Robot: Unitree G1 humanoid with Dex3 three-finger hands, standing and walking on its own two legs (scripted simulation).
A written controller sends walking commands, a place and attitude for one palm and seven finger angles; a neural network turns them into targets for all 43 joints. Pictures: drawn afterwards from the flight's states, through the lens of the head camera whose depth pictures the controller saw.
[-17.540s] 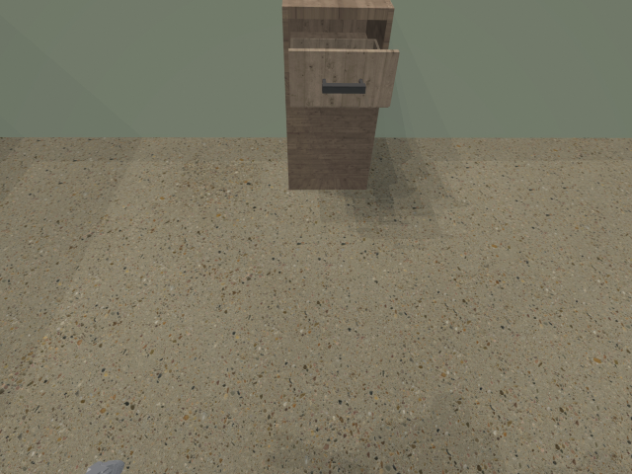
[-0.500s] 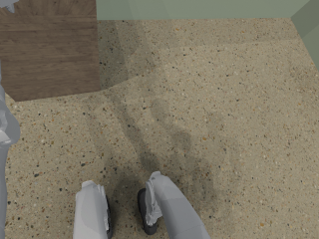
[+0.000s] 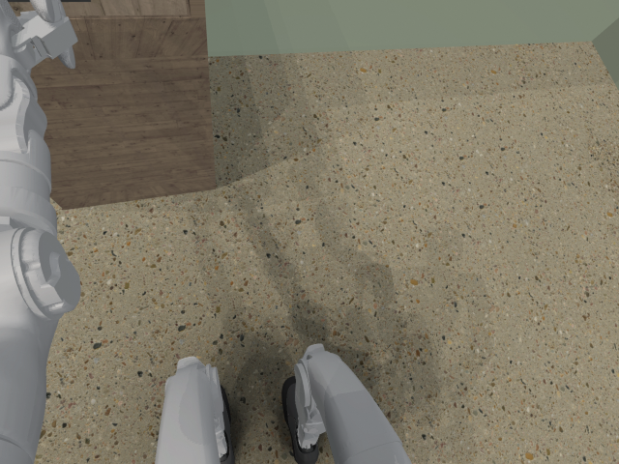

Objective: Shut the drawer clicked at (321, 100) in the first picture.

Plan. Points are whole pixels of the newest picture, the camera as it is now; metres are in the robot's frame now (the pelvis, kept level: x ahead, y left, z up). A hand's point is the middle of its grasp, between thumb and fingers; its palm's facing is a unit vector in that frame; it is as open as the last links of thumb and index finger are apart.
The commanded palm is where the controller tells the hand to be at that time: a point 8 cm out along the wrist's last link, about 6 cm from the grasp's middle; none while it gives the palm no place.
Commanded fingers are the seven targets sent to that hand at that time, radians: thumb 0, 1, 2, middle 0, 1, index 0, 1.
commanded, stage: pull the fist back off the drawer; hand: left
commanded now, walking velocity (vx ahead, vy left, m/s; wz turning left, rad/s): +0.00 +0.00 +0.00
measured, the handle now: out of the picture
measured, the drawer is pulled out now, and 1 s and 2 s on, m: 0.00 0.00 0.00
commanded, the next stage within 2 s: draw the hand back to the body in 0.10 s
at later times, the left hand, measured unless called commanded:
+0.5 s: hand out of the picture +0.50 +0.22 +0.12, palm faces +0.15 -0.99 -0.03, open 3.2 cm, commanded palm +0.46 +0.25 +0.14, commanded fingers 0.00 0.90 0.90 -1.40 -1.60 -1.40 -1.60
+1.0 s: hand out of the picture +0.34 +0.24 +0.22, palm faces +0.31 -0.91 -0.26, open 3.2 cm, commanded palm +0.29 +0.28 +0.24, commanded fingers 0.00 0.90 0.90 -1.40 -1.60 -1.40 -1.60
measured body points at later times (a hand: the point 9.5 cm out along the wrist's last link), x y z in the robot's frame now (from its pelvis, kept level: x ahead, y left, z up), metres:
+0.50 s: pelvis +0.07 -0.01 +0.08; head +0.19 +0.02 +0.51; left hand +0.48 +0.27 +0.13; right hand +0.13 -0.25 -0.04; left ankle +0.06 +0.09 -0.59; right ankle +0.04 -0.11 -0.59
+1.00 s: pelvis +0.06 +0.00 +0.14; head +0.07 -0.01 +0.59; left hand +0.32 +0.29 +0.24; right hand +0.26 -0.21 +0.05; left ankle +0.06 +0.09 -0.59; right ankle +0.04 -0.11 -0.59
